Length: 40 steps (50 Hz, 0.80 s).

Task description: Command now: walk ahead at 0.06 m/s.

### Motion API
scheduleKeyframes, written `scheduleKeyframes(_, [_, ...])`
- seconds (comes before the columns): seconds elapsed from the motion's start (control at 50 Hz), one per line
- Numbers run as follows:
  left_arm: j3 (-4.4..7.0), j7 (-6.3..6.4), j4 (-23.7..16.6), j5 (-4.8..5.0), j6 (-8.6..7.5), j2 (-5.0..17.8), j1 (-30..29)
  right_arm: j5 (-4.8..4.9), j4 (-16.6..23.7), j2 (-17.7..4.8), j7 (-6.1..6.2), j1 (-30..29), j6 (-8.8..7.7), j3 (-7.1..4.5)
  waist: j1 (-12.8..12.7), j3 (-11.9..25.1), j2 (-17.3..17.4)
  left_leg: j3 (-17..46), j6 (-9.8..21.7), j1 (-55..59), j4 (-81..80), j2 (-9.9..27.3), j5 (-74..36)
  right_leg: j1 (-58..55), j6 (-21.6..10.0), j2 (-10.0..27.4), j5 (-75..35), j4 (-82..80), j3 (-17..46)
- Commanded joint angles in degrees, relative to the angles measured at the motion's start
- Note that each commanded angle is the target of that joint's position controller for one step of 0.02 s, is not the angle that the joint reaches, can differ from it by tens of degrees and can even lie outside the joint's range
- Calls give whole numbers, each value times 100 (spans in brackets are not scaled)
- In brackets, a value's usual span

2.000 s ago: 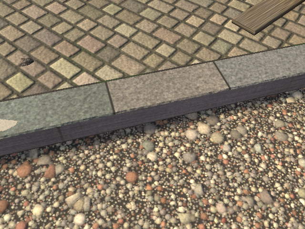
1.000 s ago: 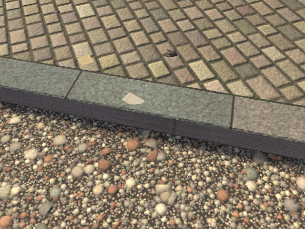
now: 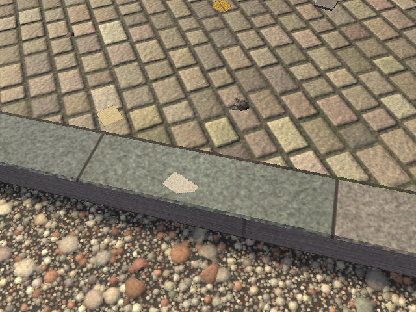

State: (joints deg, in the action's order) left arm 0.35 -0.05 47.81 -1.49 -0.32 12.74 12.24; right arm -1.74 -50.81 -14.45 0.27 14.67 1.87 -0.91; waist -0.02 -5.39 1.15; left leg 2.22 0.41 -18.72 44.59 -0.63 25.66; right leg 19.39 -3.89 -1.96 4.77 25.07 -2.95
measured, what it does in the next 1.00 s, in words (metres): walks ahead: left foot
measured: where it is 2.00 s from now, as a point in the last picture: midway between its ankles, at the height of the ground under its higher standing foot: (236, 230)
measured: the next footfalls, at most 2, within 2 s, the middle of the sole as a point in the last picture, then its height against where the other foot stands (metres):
left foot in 0.08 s outside the picture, level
left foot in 1.40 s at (199, 289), level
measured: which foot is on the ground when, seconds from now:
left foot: up 0.00-0.06, down 0.08-0.92, up 0.94-1.00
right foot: down 0.00-1.00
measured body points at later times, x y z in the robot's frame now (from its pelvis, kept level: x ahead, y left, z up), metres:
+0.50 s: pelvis +0.06 +0.02 +0.01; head +0.07 +0.02 +0.46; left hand +0.15 +0.28 -0.13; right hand +0.12 -0.23 -0.14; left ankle +0.03 +0.12 -0.73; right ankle +0.10 -0.08 -0.73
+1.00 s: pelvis +0.15 -0.03 +0.00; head +0.16 -0.04 +0.45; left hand +0.19 +0.25 -0.13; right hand +0.17 -0.30 -0.15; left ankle +0.05 +0.11 -0.66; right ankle +0.13 -0.10 -0.73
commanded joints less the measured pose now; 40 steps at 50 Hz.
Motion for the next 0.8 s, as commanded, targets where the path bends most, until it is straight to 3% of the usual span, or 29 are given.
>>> scheduleKeyframes(0.02, [226,-11,-225,40,22,887,-211,-7,-153,-349,8,894,65,-52,244,852,-938,-255,116,1248,-776,-49,-810,381,-600,1273,1554,-1263,1335])
scheduleKeyframes(0.04, [218,-8,-209,80,71,866,-291,-39,-207,-319,-5,913,39,-37,323,732,-857,-294,189,1582,-1155,-66,-1143,745,-447,1213,2150,-1278,1321])
scheduleKeyframes(0.06, [202,57,-393,182,-20,827,-814,52,-57,-282,84,680,39,-66,448,570,-861,-16,151,1686,-1340,189,-1281,1017,-339,1116,2909,-1338,1321])
scheduleKeyframes(0.08, [139,76,-299,155,-75,637,-690,2,24,-375,159,549,22,-47,402,378,-613,202,243,1643,-1820,357,-1122,1158,-88,963,3152,-1222,1254])
scheduleKeyframes(0.1, [178,101,-232,149,-91,719,-397,7,68,-740,232,424,7,-115,150,121,-51,519,390,920,-2248,621,-227,890,139,653,2858,-940,889])
scheduleKeyframes(0.12, [191,142,-181,122,-90,720,-312,45,3,-769,246,288,-48,-130,16,19,485,640,474,-69,-2596,599,868,43,302,393,2166,-561,538])
scheduleKeyframes(0.16, [187,203,6,73,-81,617,-86,24,-16,-444,224,-34,-220,-45,-160,-33,802,781,357,-699,-3100,647,1183,-850,388,248,1164,-31,357])
scheduleKeyframes(0.22, [198,215,227,23,-54,643,113,104,-105,-409,161,-88,-396,-47,-218,61,476,623,229,-487,-2904,571,272,-1041,275,356,718,-130,456])
scheduleKeyframes(0.26, [207,189,294,70,-58,723,7,125,-175,-427,158,65,-406,-56,-99,93,145,440,214,-126,-2694,444,-332,-830,156,411,748,-253,539])
scheduleKeyframes(0.32, [193,157,367,86,-93,683,-186,131,-246,-483,160,108,-402,-74,-18,324,-30,347,252,358,-2465,408,-1292,-796,135,428,275,-254,553])
scheduleKeyframes(0.42, [187,168,544,125,-92,724,-274,152,-342,-506,138,32,-366,-81,7,656,-130,238,244,731,-2325,360,-2325,-1045,104,449,-482,-115,545])
scheduleKeyframes(0.62, [193,207,825,140,-9,807,-504,148,-557,-502,122,-104,-290,-96,-13,636,-71,148,225,840,-2370,304,-2569,-1175,63,464,-698,-52,549])
scheduleKeyframes(0.66, [186,205,926,143,3,764,-458,154,-654,-480,129,7,-277,-98,0,757,-46,100,250,904,-2436,254,-1910,-1214,58,381,-109,-29,456])
scheduleKeyframes(0.68, [122,157,1118,22,64,517,-22,1,-864,-374,165,316,-243,-49,-58,714,157,484,450,926,-2683,512,-723,-1122,15,491,920,49,494])
scheduleKeyframes(0.72, [176,81,1027,-47,106,637,-334,18,-868,-690,161,340,-182,-156,76,-84,433,1143,831,755,-3138,824,1435,-75,-13,110,2405,572,209])
scheduleKeyframes(0.76, [162,-9,775,-90,39,546,-770,61,-939,-929,159,519,-205,-247,213,-634,725,1960,1242,866,-3681,1531,2027,748,-31,138,2054,1249,-70])
scheduleKeyframes(0.78, [170,-40,686,-75,-25,552,-901,50,-981,-862,146,595,-249,-249,259,-707,719,2128,1350,1001,-3775,1712,1720,981,-59,283,1945,1463,9])
scheduleKeyframes(0.8, [276,19,604,381,-250,892,-1143,387,-721,-1152,188,197,-428,-361,205,-670,494,2158,1327,1117,-3584,1845,921,1202,-45,411,1829,1638,254])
